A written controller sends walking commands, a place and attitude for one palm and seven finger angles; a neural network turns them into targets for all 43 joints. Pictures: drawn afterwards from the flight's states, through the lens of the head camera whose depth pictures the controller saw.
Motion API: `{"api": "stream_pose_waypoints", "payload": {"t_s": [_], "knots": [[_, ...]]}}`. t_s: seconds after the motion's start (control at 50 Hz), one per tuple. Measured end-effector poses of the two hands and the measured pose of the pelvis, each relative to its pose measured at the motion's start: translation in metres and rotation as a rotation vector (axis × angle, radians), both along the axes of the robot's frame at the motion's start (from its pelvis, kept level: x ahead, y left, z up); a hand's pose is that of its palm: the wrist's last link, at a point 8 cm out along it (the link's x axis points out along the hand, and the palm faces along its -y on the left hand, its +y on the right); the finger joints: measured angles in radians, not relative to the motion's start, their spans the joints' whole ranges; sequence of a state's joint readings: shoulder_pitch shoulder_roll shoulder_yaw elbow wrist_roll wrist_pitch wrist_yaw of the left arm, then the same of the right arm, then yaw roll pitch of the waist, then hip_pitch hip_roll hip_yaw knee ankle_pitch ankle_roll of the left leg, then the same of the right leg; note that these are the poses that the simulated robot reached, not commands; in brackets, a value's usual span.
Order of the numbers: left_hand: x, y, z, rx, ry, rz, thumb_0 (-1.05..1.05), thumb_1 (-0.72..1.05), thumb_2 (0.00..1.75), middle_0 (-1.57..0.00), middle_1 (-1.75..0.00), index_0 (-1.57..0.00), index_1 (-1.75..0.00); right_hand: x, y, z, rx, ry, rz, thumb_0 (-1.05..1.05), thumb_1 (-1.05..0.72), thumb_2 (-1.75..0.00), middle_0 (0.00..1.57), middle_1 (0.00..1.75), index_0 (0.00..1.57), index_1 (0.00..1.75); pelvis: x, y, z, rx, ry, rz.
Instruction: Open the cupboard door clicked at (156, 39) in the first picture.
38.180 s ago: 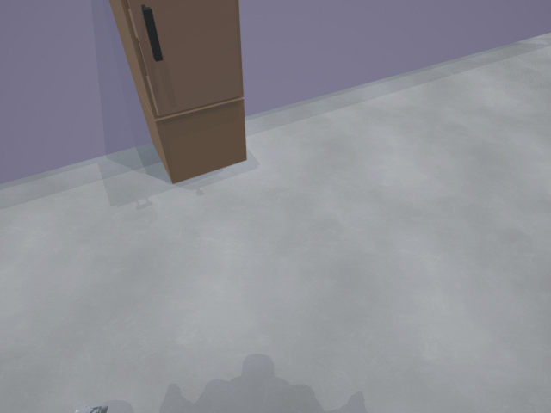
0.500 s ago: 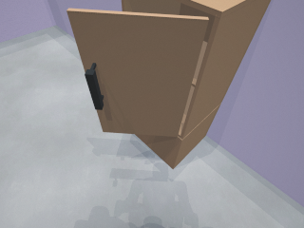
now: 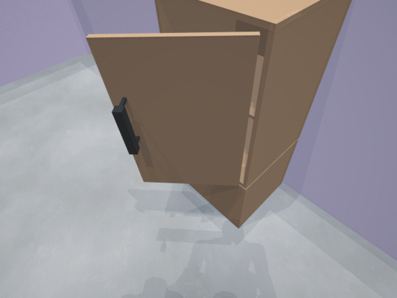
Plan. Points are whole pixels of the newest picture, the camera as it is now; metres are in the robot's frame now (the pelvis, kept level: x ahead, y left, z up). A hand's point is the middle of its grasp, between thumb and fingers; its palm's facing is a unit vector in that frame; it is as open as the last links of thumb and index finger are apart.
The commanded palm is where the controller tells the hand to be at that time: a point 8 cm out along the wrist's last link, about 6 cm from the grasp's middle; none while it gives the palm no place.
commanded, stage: come to a stop and stand still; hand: left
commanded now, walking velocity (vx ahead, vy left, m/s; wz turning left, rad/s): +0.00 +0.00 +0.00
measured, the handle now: (129, 126) +0.56 +0.25 +0.00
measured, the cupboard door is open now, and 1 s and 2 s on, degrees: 42 42 42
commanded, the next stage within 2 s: look again from close up in 0.60 s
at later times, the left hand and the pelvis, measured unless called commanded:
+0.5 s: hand out of the picture +0.04 +0.15 -0.17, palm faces +0.03 -0.97 -0.24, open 7.2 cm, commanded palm none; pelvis +0.02 -0.04 +0.00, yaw +1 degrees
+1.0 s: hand out of the picture +0.01 +0.13 -0.17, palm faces +0.05 -0.98 -0.21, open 7.3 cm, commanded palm none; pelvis +0.02 -0.04 +0.00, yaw +1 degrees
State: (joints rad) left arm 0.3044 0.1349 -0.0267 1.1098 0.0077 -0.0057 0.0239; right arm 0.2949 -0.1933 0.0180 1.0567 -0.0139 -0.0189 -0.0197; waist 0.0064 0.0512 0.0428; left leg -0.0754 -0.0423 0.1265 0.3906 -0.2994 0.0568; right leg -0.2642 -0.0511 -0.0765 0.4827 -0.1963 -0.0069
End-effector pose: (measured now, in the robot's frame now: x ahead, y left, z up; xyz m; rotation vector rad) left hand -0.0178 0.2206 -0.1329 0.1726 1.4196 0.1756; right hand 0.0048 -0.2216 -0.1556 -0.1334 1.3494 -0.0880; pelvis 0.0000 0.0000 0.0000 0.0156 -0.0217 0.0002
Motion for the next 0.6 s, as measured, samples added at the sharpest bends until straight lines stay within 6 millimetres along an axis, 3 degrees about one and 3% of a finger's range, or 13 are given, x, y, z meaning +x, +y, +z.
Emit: {"api": "stream_pose_waypoints", "payload": {"t_s": [0.24,0.42,0.6], "knots": [[0.038,-0.015,0.0,0.018,-0.049,-0.017,0.01,0.93,0.9,-0.2,-0.3,-0.2,-0.3,-0.027,-0.003,-0.002,0.032,0.118,-0.033,0.01,-0.91,-0.9,0.2,0.29,0.2,0.3,0.012,-0.021,0.001,0.0,0.002,0.011],[0.052,-0.024,-0.001,0.02,-0.081,-0.015,0.01,0.93,0.9,-0.2,-0.3,-0.2,-0.3,-0.018,-0.014,0.0,0.024,0.112,-0.034,0.01,-0.91,-0.9,0.2,0.29,0.2,0.3,0.016,-0.032,0.001,-0.003,0.004,0.016],[0.046,-0.031,-0.003,0.01,-0.076,0.002,0.0,0.93,0.9,-0.2,-0.3,-0.2,-0.3,-0.004,-0.027,0.003,0.003,0.08,-0.02,0.01,-0.91,-0.9,0.2,0.29,0.2,0.3,0.017,-0.039,0.002,-0.006,0.003,0.021]]}}
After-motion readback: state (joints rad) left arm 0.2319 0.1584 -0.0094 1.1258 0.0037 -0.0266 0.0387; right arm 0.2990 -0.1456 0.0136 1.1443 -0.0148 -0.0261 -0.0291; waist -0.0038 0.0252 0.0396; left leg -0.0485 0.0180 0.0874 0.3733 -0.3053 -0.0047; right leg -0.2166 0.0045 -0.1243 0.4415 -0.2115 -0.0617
